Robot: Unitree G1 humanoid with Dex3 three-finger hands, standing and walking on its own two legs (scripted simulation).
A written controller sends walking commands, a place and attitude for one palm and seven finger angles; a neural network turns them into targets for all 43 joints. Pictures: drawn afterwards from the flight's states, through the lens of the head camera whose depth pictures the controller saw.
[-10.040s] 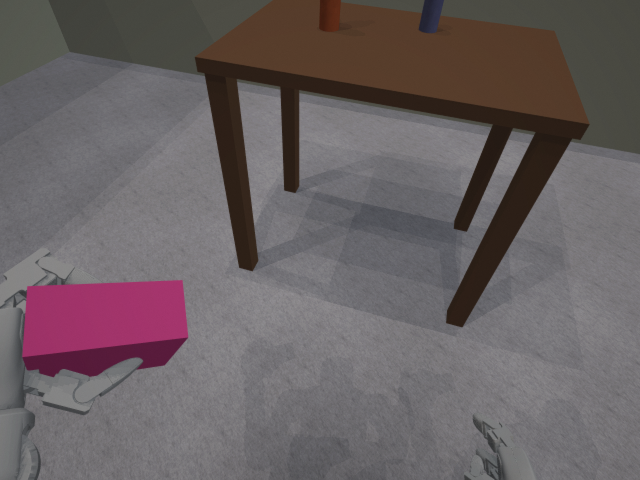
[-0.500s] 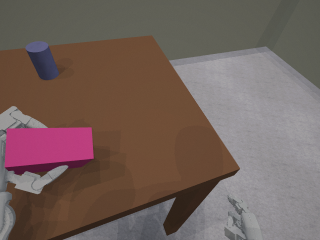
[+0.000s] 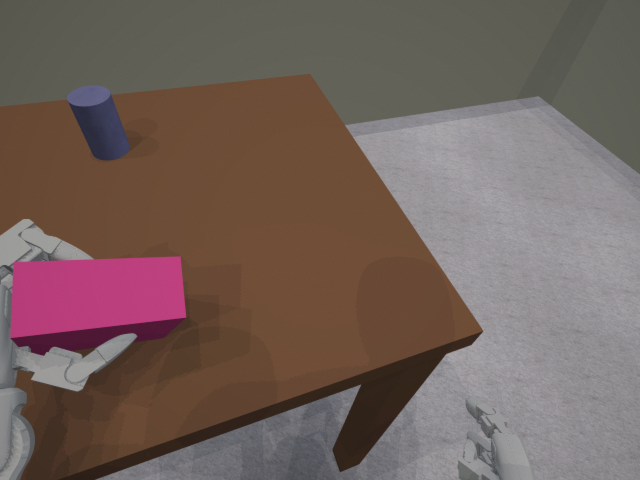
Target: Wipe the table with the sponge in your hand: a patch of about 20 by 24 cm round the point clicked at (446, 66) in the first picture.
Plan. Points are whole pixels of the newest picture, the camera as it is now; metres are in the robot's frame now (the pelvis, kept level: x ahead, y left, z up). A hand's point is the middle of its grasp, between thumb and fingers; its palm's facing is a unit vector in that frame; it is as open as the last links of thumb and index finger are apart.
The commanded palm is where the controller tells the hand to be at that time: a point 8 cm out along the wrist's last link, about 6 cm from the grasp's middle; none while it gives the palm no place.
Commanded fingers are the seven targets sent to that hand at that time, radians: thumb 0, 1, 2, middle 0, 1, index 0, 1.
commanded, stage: look again from close up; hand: left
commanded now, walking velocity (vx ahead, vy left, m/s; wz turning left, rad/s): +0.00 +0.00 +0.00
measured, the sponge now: (126, 305) +0.24 +0.22 +0.14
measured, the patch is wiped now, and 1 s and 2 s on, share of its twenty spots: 0.00 0.00 0.00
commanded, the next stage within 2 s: shuffle to correct the standing spot in 0.06 s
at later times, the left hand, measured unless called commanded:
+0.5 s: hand (109, 309) +0.22 +0.22 +0.16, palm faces +0.39 -0.85 -0.35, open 9.8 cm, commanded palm +0.16 +0.25 +0.17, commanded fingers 0.00 0.10 1.30 -1.20 -1.60 -1.20 -1.60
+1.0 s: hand (158, 318) +0.22 +0.18 +0.16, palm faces +0.37 -0.86 -0.33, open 9.8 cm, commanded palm +0.16 +0.22 +0.17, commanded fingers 0.00 0.10 1.30 -1.20 -1.60 -1.20 -1.60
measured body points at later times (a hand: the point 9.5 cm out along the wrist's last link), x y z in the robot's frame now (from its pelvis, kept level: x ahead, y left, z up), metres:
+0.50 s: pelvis +0.00 -0.03 +0.00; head +0.03 +0.00 +0.45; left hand +0.19 +0.26 +0.18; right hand +0.18 -0.25 -0.07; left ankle +0.01 +0.05 -0.74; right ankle +0.01 -0.14 -0.74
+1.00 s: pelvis +0.00 -0.06 +0.00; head +0.02 -0.05 +0.45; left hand +0.19 +0.22 +0.18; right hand +0.16 -0.32 -0.08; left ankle +0.01 +0.05 -0.74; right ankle +0.01 -0.14 -0.74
